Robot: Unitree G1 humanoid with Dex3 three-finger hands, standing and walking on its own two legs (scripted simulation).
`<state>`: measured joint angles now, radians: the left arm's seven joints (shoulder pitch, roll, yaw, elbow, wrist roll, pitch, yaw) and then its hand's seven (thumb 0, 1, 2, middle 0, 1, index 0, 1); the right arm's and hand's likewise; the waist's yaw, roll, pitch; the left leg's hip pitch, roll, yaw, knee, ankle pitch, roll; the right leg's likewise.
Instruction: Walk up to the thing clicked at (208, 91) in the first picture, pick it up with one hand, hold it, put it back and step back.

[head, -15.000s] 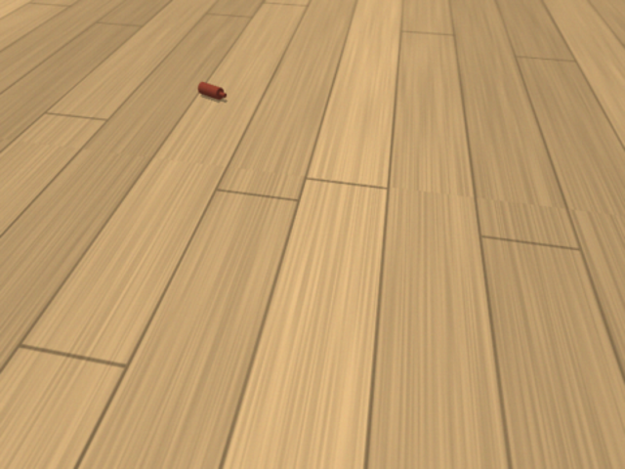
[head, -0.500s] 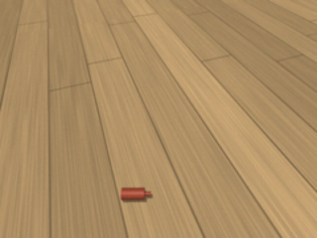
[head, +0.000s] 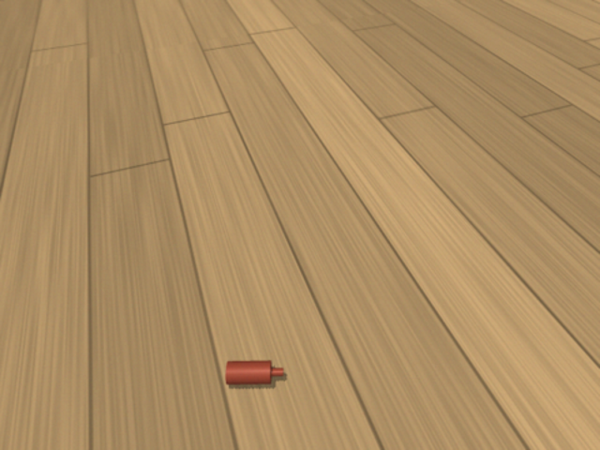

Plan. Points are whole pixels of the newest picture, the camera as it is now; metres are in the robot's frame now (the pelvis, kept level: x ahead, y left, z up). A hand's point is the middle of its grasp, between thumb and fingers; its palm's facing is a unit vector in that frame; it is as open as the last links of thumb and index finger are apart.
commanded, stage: walk up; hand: left
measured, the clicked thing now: (255, 372) +0.48 +0.16 -0.75
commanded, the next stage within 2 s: stand in 0.06 s
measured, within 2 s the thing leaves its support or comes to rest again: neither
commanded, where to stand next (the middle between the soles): +0.05 +0.00 m, yaw +0 degrees
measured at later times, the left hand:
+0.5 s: hand out of the picture +0.08 +0.26 -0.16, palm faces -0.03 -0.94 -0.34, open 7.4 cm
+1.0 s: hand out of the picture +0.09 +0.26 -0.16, palm faces -0.03 -0.94 -0.34, open 7.4 cm
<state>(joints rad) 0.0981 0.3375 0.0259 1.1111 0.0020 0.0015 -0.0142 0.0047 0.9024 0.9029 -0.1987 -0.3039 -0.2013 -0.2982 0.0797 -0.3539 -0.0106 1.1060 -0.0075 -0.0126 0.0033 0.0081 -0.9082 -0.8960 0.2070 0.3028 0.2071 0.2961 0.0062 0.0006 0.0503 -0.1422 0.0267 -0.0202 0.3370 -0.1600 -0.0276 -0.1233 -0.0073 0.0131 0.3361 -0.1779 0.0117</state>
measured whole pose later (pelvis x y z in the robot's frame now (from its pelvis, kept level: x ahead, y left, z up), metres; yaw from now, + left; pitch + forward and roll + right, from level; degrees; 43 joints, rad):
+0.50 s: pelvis +0.01 +0.00 +0.00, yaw +0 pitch -2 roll +0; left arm 0.12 0.35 0.00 1.12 0.01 -0.01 -0.01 0.01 0.90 0.90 -0.20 -0.30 -0.20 -0.30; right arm 0.13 -0.35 -0.01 1.13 -0.01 -0.01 0.01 0.01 -0.91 -0.90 0.21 0.30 0.21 0.30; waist 0.00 0.00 0.05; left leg -0.12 0.02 -0.01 0.32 -0.17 -0.03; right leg -0.10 -0.01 0.02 0.33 -0.19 0.02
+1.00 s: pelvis +0.02 +0.00 +0.00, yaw +0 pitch -2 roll +0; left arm 0.12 0.35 0.00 1.12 0.01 -0.01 0.00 0.01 0.90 0.90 -0.20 -0.30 -0.20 -0.30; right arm 0.11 -0.35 0.00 1.12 -0.01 -0.01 0.01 0.01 -0.91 -0.90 0.21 0.30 0.21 0.30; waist 0.00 0.00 0.05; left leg -0.11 0.02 -0.01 0.32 -0.18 -0.02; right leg -0.09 -0.02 0.02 0.32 -0.20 0.02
